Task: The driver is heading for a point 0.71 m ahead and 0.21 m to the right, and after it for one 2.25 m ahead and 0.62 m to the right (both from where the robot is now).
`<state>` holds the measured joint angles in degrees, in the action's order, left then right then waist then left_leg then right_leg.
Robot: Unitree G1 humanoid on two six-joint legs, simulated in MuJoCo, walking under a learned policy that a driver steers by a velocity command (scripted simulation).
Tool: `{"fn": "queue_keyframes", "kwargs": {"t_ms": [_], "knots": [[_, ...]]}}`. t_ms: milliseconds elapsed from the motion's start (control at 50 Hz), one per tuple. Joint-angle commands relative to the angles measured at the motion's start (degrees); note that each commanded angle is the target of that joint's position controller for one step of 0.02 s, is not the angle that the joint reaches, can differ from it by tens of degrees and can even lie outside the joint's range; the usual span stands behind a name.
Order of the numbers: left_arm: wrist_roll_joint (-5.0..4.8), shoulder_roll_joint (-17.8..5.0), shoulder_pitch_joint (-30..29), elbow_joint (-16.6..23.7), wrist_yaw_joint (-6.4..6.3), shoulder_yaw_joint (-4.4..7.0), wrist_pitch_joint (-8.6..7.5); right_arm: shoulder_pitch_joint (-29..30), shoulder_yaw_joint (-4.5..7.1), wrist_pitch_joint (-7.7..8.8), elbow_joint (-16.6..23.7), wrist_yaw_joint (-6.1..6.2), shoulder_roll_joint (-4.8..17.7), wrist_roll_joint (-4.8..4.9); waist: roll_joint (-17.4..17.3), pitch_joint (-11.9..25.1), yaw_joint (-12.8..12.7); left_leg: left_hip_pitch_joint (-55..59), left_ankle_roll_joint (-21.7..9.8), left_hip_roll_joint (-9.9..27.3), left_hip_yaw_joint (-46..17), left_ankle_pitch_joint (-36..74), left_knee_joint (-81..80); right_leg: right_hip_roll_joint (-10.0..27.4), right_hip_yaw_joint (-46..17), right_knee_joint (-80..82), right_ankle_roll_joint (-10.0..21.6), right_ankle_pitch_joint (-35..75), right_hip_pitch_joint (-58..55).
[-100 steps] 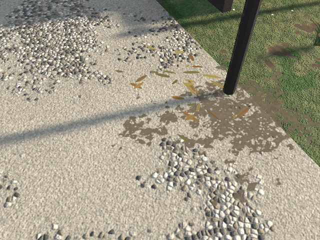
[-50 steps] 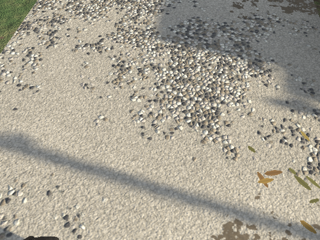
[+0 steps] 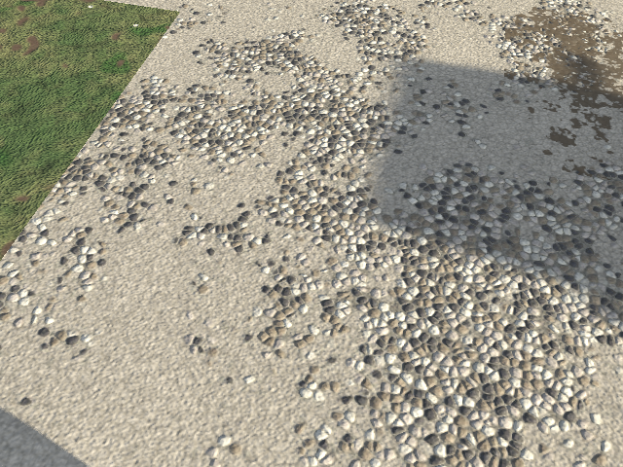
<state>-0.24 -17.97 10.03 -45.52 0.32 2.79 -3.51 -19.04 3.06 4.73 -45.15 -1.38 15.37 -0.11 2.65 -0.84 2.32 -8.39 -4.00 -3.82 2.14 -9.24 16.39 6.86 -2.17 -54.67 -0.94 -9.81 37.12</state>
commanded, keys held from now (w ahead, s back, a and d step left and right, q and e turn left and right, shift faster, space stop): w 0.60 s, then w+e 0.40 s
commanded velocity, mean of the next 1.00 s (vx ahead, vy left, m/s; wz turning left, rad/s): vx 0.50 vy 0.00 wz -0.12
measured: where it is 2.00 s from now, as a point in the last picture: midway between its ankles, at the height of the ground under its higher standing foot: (329, 332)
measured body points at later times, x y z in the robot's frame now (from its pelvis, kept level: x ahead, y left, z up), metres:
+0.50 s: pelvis +0.28 -0.07 +0.00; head +0.30 -0.08 +0.45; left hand +0.34 +0.21 -0.12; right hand +0.40 -0.34 -0.12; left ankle +0.33 +0.10 -0.67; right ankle +0.28 -0.15 -0.75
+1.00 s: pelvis +0.55 -0.01 +0.00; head +0.58 +0.00 +0.45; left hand +0.69 +0.26 -0.13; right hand +0.60 -0.29 -0.12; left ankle +0.58 +0.09 -0.75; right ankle +0.55 -0.17 -0.66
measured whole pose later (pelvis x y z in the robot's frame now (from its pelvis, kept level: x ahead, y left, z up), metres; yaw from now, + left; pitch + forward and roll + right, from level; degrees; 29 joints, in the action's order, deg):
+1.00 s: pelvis +0.55 -0.01 +0.00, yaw -10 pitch +0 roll +1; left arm -1.8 -17.8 15.1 -47.8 -0.5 4.6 -1.5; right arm -13.6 3.5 5.8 -49.3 -0.7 14.5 -0.8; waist 3.0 -1.8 1.2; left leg -10.5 -2.0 -0.5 7.5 -9.9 19.9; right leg 5.4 -3.1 -63.4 1.0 -15.6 33.2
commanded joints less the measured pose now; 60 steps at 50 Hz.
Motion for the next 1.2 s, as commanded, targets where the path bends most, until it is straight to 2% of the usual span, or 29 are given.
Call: {"fn": "queue_keyframes", "kwargs": {"t_ms": [20,100,180,220,240,260,280,300,320,340,360,380,400,460,580,680,740,760,780,800,820,840,860,880,940,1000,1080,1140,1200], "knots": [[0.23,-1.8,-1.7,3.2,0.23,0.21,-0.52,3.4,1.98,1.08,3.3,0.72,8.7,0.25,-5.7,-1.2,-1.5,-1.8,-9.0,14.1,-8.6,11.1,-9.6,0.6,-0.4,9.7,-0.6,10.5,0.0],[-0.35,-1.2,-9.4,5.4,1.21,-0.31,-1.3,-1.4,2.33,0.47,0.5,1.15,10.5,0.94,-5.3,-2.6,1.6,1.2,-8.0,14.7,-7.0,8.9,-9.1,-1.7,1.1,20.2,-0.1,16.8,-2.7],[-0.51,-2.5,-12.7,7.4,2.34,-0.07,-1.76,-3.5,2.67,-0.83,-1.9,1.55,11.1,1.32,-5.9,-3.1,1.6,9.8,-6.7,18.2,-8.3,12.7,-4.7,-2.6,0.6,24.9,2.4,10.5,-1.0],[-0.42,-3.9,-9.6,6.9,2.51,0.49,-1.98,-2.9,2.89,-1.49,-2.4,1.83,11.7,1.32,-7.1,-1.0,-0.6,12.1,-5.5,18.4,-8.1,22.1,-0.3,-4.3,2.1,26.2,4.0,6.1,-6.5],[-0.27,-5.3,-4.2,5.4,2.3,1.37,-2.05,-1.8,2.8,-1.85,-2.4,1.96,11.8,1.32,-7.1,2.3,-3.9,11.5,-4.3,16.6,-6.4,31.1,6.3,-6.1,4.1,27.8,5.4,6.0,-14.6],[-0.06,-8.3,4.9,2.8,1.75,2.8,-2.02,-2.0,2.05,-2.04,-2.1,2.14,10.0,0.85,-5.9,8.8,-7.6,6.5,-2.5,13.4,-3.9,31.5,17.5,-5.0,3.1,26.6,7.4,7.8,-28.7],[1.02,-14.0,13.0,1.7,1.25,4.15,-1.83,-6.5,0.31,-1.32,-0.2,1.94,5.2,0.0,3.6,18.7,-8.0,-12.9,1.1,7.3,-0.8,13.4,38.9,9.2,-16.6,25.1,14.6,6.6,-51.9],[0.02,-13.2,15.6,0.5,1.5,3.99,-1.41,-9.2,-0.64,-0.13,-1.1,1.62,2.5,0.12,13.0,23.7,-7.6,-27.3,3.0,0.0,-5.7,-24.1,51.6,15.5,-37.2,33.6,19.9,-4.0,-60.9],[-0.64,-8.8,13.7,0.8,1.4,2.62,-1.33,-3.9,0.85,0.75,-0.4,1.14,8.5,1.56,7.7,17.2,-8.9,-34.0,2.2,3.5,-9.5,-23.7,56.9,13.8,-34.4,36.2,17.3,-11.2,-56.8],[-0.55,-7.4,9.4,1.5,1.21,2.14,-1.25,0.7,1.17,1.28,1.0,0.98,9.6,2.34,5.0,9.9,-7.9,-36.1,1.6,6.4,-7.6,-18.2,56.0,12.1,-27.0,37.7,15.3,-9.7,-48.8],[-0.07,-6.2,5.8,2.1,1.17,1.75,-1.19,3.3,1.15,1.35,1.4,1.22,9.2,1.76,1.6,5.6,-6.4,-34.5,1.7,8.7,-6.1,-13.3,53.1,10.0,-21.7,39.4,14.4,-5.2,-41.0],[0.53,-4.6,3.5,2.5,1.31,1.28,-1.35,3.6,1.4,0.97,1.3,1.36,8.6,1.09,1.5,2.9,-4.6,-31.6,2.0,10.5,-6.2,-9.9,50.0,8.0,-17.7,41.4,13.9,-0.6,-34.9],[0.97,-3.9,2.3,2.5,1.37,1.08,-1.56,2.2,1.36,0.4,0.9,1.36,7.6,0.96,2.8,2.8,-2.9,-28.1,2.4,11.4,-6.5,-7.8,48.6,6.9,-15.4,43.1,13.8,2.0,-31.3],[0.4,-4.9,2.6,1.4,1.28,1.47,-2.46,2.2,0.95,-1.01,0.8,1.71,5.2,0.56,2.0,1.4,-1.5,-27.2,4.0,12.1,-5.7,-4.1,43.9,6.0,-10.0,46.7,15.1,8.1,-27.1],[-0.19,-7.0,7.0,-1.4,0.0,1.99,-1.88,13.8,0.06,-0.27,3.6,0.96,3.2,0.4,0.5,-1.6,-4.8,-27.3,5.0,10.4,-3.5,13.5,22.7,3.2,-1.8,48.3,12.6,11.6,-28.4],[-1.16,-7.9,12.5,-4.4,-0.46,2.41,-0.43,21.7,0.02,0.71,6.5,-0.43,4.1,0.93,0.4,-3.7,-6.6,-26.8,4.2,8.2,-4.4,12.7,13.7,6.2,-4.9,44.5,12.2,10.6,-35.0],[-1.28,-9.0,11.4,-4.6,-0.97,3.05,0.4,18.2,0.87,1.45,5.7,-0.71,6.6,0.86,1.8,-1.7,-3.6,-19.8,2.7,6.8,-4.2,7.2,11.0,7.5,-7.6,39.2,10.7,15.2,-37.3],[-1.23,-8.8,10.4,-4.4,-1.03,2.94,0.61,12.9,1.72,1.63,4.2,-0.43,8.0,0.74,1.7,1.2,-0.4,-11.8,1.6,5.6,-2.9,6.2,9.2,5.6,-6.5,33.4,9.5,21.5,-36.2],[-0.6,-6.5,10.5,-3.9,-0.99,2.1,0.61,4.1,3.1,1.73,1.9,0.13,11.0,0.25,0.5,8.1,3.3,2.5,-0.5,7.6,-4.1,7.1,11.0,2.1,-4.3,22.2,7.6,21.1,-31.1],[0.27,-1.3,14.0,-2.2,-0.83,0.53,0.09,-3.7,4.32,1.55,1.0,0.65,15.9,-0.96,-9.0,17.8,4.2,24.4,-6.0,21.0,-20.1,4.5,12.5,-4.8,-0.2,1.6,4.1,4.7,-13.3],[-0.63,1.3,18.2,-2.0,-0.75,-0.37,-0.84,-5.8,4.27,0.89,0.2,0.39,15.7,-0.41,-21.1,23.9,3.1,32.3,-10.7,28.4,-40.1,-7.6,4.4,-9.7,-2.3,-11.7,2.4,-24.7,0.0],[-2.15,-5.2,14.0,-2.1,-0.7,1.39,-1.12,-3.8,2.83,0.82,0.5,0.52,10.5,0.01,-14.5,17.0,4.2,26.6,-8.4,26.3,-37.0,-14.8,1.6,-6.3,-6.0,-17.5,2.8,-22.8,4.8],[-2.64,-6.7,9.7,-0.7,-0.79,1.98,-1.12,0.3,2.19,0.86,0.8,0.71,8.5,0.28,-11.8,9.7,3.3,18.9,-6.5,25.0,-29.1,-13.4,0.1,-3.9,-4.5,-17.6,3.1,-17.5,6.6],[-2.07,-6.2,7.9,-0.6,-1.03,2.13,-0.9,4.2,1.69,0.98,0.9,0.68,7.0,0.02,-8.9,5.9,1.7,11.8,-5.7,22.8,-23.5,-8.8,-1.8,-1.7,-3.8,-15.8,3.0,-12.9,4.6],[-1.81,-2.7,9.5,-0.8,-0.86,2.39,1.12,9.2,1.35,1.85,0.3,0.61,4.5,-0.71,-10.1,1.6,-2.2,1.0,-5.2,19.4,-11.8,0.6,-7.0,1.2,-3.7,-11.8,2.3,-6.5,-2.1],[-1.38,-1.4,6.9,1.1,-0.87,2.41,2.47,9.1,2.05,2.41,-1.1,1.05,6.2,-0.83,-7.5,-0.7,-2.8,-0.2,-6.3,19.6,-5.3,7.0,-9.2,1.8,-3.9,-7.8,1.3,-1.3,0.9],[-0.56,-0.2,1.4,3.6,0.32,1.92,2.01,10.1,2.52,1.42,-1.8,2.21,8.2,-0.92,-6.1,-2.9,-2.2,-0.7,-5.2,17.0,5.1,21.8,-7.7,0.2,-0.1,7.6,0.7,9.5,-1.8],[-0.12,0.3,-3.3,6.2,1.75,1.66,1.99,7.9,2.99,0.08,-2.6,3.11,9.9,-0.06,-5.9,-1.8,-0.3,2.5,-4.7,17.8,8.2,29.3,-4.4,-1.7,3.7,14.9,1.1,12.7,-5.0],[0.05,-2.1,-2.8,7.9,2.68,2.63,2.8,8.5,3.71,-1.34,-2.8,3.46,11.7,1.69,-7.2,-0.2,-1.9,8.0,-3.2,19.7,8.6,35.4,2.1,-3.5,4.8,18.2,3.4,6.8,-7.0]]}}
